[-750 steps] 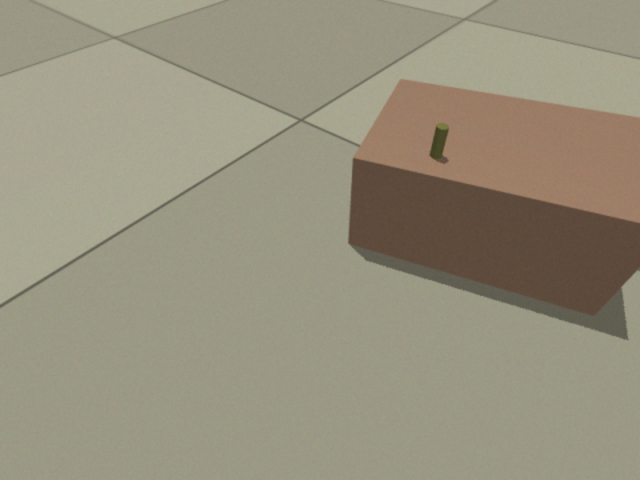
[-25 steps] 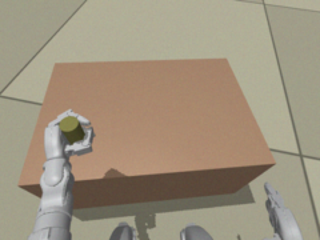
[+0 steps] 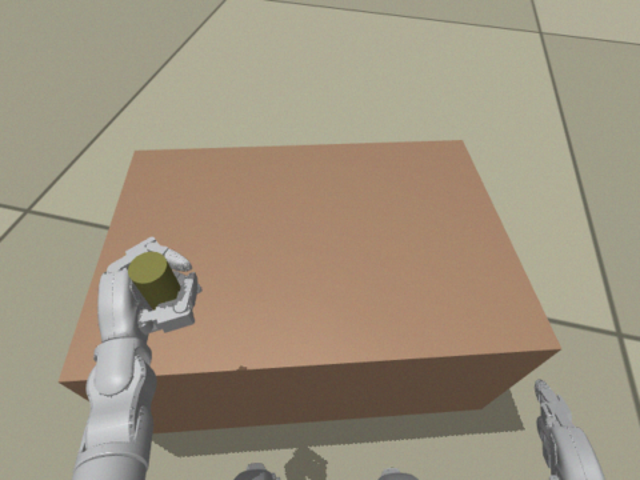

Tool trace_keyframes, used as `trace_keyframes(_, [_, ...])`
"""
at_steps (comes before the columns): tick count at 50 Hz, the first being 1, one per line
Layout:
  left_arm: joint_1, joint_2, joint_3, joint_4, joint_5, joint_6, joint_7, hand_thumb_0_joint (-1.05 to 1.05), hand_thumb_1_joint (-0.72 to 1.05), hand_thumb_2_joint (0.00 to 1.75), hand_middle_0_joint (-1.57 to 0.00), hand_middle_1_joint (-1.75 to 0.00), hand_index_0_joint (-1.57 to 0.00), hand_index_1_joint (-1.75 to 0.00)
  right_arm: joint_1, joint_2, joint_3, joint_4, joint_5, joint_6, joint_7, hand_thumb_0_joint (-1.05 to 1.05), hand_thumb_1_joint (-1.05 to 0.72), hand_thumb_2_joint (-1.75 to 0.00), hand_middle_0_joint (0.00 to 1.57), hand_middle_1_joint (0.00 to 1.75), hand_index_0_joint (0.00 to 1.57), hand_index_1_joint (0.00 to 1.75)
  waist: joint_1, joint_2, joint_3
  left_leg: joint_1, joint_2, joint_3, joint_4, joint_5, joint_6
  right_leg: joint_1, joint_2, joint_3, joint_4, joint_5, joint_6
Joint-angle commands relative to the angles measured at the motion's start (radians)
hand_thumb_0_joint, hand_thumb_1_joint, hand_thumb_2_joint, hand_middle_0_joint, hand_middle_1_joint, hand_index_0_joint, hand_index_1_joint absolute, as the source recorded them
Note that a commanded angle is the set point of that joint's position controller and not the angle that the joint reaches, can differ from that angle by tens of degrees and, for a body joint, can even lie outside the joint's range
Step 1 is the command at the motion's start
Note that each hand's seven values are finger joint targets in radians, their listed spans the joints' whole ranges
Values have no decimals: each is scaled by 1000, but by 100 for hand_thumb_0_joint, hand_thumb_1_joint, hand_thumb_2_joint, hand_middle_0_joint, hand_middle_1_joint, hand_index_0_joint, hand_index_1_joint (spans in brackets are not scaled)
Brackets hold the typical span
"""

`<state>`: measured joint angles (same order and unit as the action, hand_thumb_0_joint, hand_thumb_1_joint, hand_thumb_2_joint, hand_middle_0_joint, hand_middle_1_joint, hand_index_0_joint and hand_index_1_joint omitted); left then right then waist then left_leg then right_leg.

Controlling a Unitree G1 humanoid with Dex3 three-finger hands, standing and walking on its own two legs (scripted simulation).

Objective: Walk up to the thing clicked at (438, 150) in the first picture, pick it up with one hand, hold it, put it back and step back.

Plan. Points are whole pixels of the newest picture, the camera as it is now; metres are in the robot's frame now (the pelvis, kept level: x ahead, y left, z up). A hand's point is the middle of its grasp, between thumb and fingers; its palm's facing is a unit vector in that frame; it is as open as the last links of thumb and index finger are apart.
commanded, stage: lift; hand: left
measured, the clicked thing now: (163, 292) +0.35 +0.20 +0.05
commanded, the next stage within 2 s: hold in 0.04 s
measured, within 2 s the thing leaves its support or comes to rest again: neither
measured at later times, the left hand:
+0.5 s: hand (174, 294) +0.33 +0.18 +0.07, palm faces +0.17 -0.98 +0.01, open 5.2 cm
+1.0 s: hand (178, 295) +0.33 +0.17 +0.08, palm faces +0.18 -0.98 +0.01, open 5.2 cm
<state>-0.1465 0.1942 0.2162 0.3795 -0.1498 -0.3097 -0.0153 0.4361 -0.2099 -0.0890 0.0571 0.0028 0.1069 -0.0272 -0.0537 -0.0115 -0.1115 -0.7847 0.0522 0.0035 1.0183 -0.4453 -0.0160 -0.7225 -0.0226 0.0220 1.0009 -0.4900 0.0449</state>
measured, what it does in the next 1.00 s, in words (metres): stands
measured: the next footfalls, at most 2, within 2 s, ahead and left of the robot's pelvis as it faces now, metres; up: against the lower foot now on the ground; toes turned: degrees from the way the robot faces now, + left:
none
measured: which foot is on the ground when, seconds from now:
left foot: down 0.00-1.00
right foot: down 0.00-1.00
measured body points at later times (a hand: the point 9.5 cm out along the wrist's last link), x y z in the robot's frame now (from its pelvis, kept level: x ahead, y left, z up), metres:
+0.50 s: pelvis +0.00 +0.00 +0.01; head +0.05 +0.01 +0.46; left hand +0.32 +0.23 +0.07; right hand +0.16 -0.26 -0.02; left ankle +0.03 +0.13 -0.67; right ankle +0.00 -0.15 -0.67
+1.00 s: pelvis +0.00 +0.00 +0.01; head +0.04 +0.00 +0.46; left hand +0.31 +0.22 +0.08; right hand +0.16 -0.27 -0.02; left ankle +0.03 +0.13 -0.67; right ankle +0.00 -0.15 -0.67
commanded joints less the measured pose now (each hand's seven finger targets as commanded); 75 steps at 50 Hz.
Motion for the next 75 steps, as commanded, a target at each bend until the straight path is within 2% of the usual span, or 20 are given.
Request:
trace_keyframes(1, [-262, 137, 30, -258, -12, -67, -2, 0, 60, 134, -139, -148, -143, -145, -22, -146, -81, -174, 4, -57, -10, 0, 55, -4, 5, 5, 5, 5, 1, 36, -278, 235, -27, 13, -162, 210, 12, 99, 26, -37, -141, 284, -34])
trace_keyframes(7, [-221, 135, 31, -260, -13, -61, -3, 0, 59, 134, -141, -149, -145, -147, -19, -163, -108, -150, 5, -56, -11, 0, 56, -4, 5, 5, 5, 5, 2, 34, -268, 261, -24, 2, -186, 219, 5, 106, 32, -49, -146, 274, -38])
trace_keyframes(9, [-240, 104, -5, -307, -17, -61, -10, 0, 58, 133, -143, -150, -145, -149, -16, -121, -66, -123, 6, -58, -5, 0, 55, -5, 5, 5, 5, 5, 7, 63, -250, 258, -26, 7, -192, 192, 4, 96, 28, -47, -153, 254, -38])
trace_keyframes(11, [-196, 127, 31, -281, -23, -52, -3, 0, 59, 134, -143, -151, -146, -150, -25, -158, -102, -134, 9, -58, -11, 0, 55, -5, 5, 5, 5, 5, 7, 23, -270, 265, -25, 6, -191, 205, 8, 119, 29, -47, -160, 266, -35])
trace_keyframes(13, [-226, 109, 6, -327, -23, -51, 0, 0, 59, 134, -143, -151, -146, -149, -17, -126, -67, -122, 4, -62, -8, 0, 55, -5, 5, 5, 5, 5, 12, 44, -275, 264, -29, 12, -184, 224, 8, 130, 26, -43, -162, 291, -33])
trace_keyframes(15, [-206, 114, 10, -325, -23, -47, 5, 0, 57, 135, -143, -151, -146, -150, -30, -151, -95, -118, 9, -62, -13, 0, 55, -5, 5, 5, 5, 5, 6, 31, -240, 259, -29, 14, -193, 202, 10, 121, 26, -42, -170, 270, -33])
trace_keyframes(24, [-182, 112, 19, -373, -23, -25, 17, 0, 58, 133, -140, -149, -143, -148, -33, -138, -83, -98, 9, -72, -19, 0, 56, -5, 5, 5, 5, 5, 17, 24, -240, 283, -34, 19, -210, 189, 11, 147, 25, -40, -194, 261, -30])
trace_keyframes(32, [-191, 83, -25, -409, -15, 3, 22, 0, 63, 134, -140, -148, -143, -147, -58, -126, -71, -74, 10, -73, -22, 0, 56, -5, 5, 5, 5, 5, 21, 29, -229, 295, -34, 23, -225, 218, 10, 168, 22, -40, -207, 287, -31])
trace_keyframes(37, [-143, 97, 15, -336, -17, 16, 24, 0, 64, 137, -141, -150, -144, -149, -47, -154, -102, -57, 12, -75, -24, 0, 57, -5, 5, 5, 5, 5, 19, -7, -202, 293, -31, 17, -235, 218, 12, 168, 25, -47, -212, 281, -31])
trace_keyframes(48, [-189, 85, -20, -423, -14, -15, 22, 0, 64, 135, -141, -150, -145, -148, -64, -126, -72, -54, 7, -97, -17, 0, 56, -5, 5, 5, 5, 5, 23, 48, -225, 316, -33, 18, -241, 211, 6, 171, 24, -45, -212, 271, -35])
trace_keyframes(49, [-125, 97, 7, -309, -13, 0, 22, 0, 64, 135, -141, -149, -144, -147, -32, -139, -91, 0, 6, -88, -20, 0, 56, -5, 5, 5, 5, 5, 12, 14, -186, 297, -34, 23, -230, 202, 12, 153, 22, -40, -222, 272, -29])
trace_keyframes(51, [-228, 82, -13, -459, -24, -18, 21, 0, 63, 136, -139, -149, -142, -147, -98, -133, -73, -113, 7, -103, -20, 0, 57, -5, 5, 5, 5, 5, 10, 8, -276, 329, -35, 24, -221, 238, 14, 206, 20, -35, -222, 317, -25])
trace_keyframes(53, [-170, 117, 32, -367, -19, -8, 27, 0, 63, 136, -140, -150, -143, -148, -41, -130, -74, -23, 6, -95, -23, 0, 56, -5, 5, 5, 5, 5, 20, 11, -231, 309, -36, 26, -218, 238, 15, 187, 18, -35, -221, 315, -25])
trace_keyframes(58, [-175, 74, -14, -345, -18, 0, 11, 0, 62, 137, -142, -151, -145, -150, -88, -119, -62, -20, 9, -97, -18, 0, 56, -5, 5, 5, 5, 5, 25, 16, -194, 298, -34, 20, -241, 203, 13, 165, 22, -42, -225, 268, -32])
trace_keyframes(60, [-157, 83, -10, -350, -20, 2, 7, 0, 63, 136, -142, -150, -145, -149, -64, -154, -99, -16, 9, -98, -21, 0, 56, -5, 5, 5, 5, 5, 13, 19, -229, 323, -31, 20, -240, 225, 12, 182, 24, -44, -222, 291, -32])
trace_keyframes(62, [-174, 72, -25, -381, -22, 3, 6, 0, 64, 136, -141, -149, -144, -147, -78, -111, -48, -24, 10, -102, -15, 0, 57, -4, 5, 5, 5, 5, 31, 21, -225, 322, -35, 24, -234, 260, 13, 197, 22, -44, -223, 323, -31])
trace_keyframes(64, [-177, 96, 3, -379, -25, 5, 13, 0, 65, 135, -140, -148, -143, -147, -84, -152, -92, -31, 10, -102, -22, 0, 57, -4, 5, 5, 5, 5, 21, 1, -248, 333, -32, 22, -230, 281, 14, 213, 23, -43, -220, 347, -28])
trace_keyframes(67, [-162, 56, -38, -393, -16, 8, 21, 0, 63, 135, -139, -148, -142, -147, -81, -139, -82, -50, 7, -102, -19, 0, 57, -4, 5, 5, 5, 5, 13, 10, -245, 346, -30, 19, -240, 273, 11, 202, 26, -47, -223, 331, -32])
trace_keyframes(69, [-160, 105, 30, -328, -20, 12, 30, 0, 66, 136, -139, -147, -142, -146, -89, -161, -101, -23, 10, -98, -25, 0, 57, -4, 5, 5, 5, 5, 19, -33, -185, 298, -32, 22, -244, 215, 16, 180, 22, -43, -239, 284, -28])
trace_keyframes(75, [-170, 98, 17, -325, -13, -3, 20, 0, 65, 136, -142, -150, -145, -148, -72, -128, -72, -24, 9, -105, -18, 0, 56, -5, 5, 5, 5, 5, 20, -9, -210, 314, -35, 24, -241, 233, 15, 198, 21, -43, -233, 300, -29])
